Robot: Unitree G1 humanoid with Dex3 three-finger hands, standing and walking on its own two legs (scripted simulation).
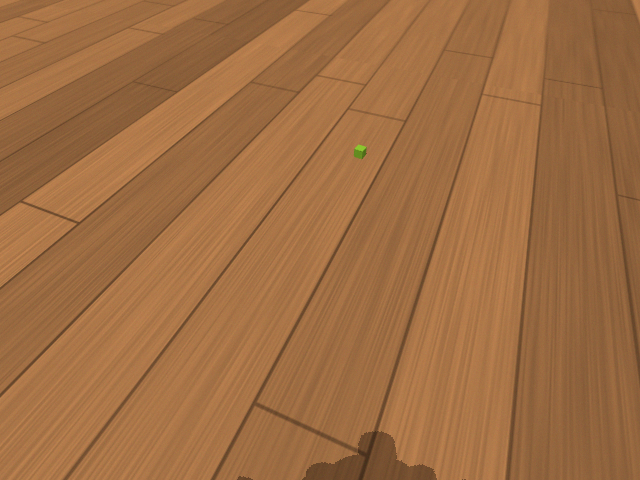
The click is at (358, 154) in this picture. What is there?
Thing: cube
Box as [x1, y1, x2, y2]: [354, 144, 366, 158]
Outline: 358,144 354,149 354,156 362,158 365,154 366,147
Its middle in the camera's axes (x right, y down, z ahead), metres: +0.21 -0.51 +2.12
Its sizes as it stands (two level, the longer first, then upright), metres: 0.051 0.051 0.051
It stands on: the floor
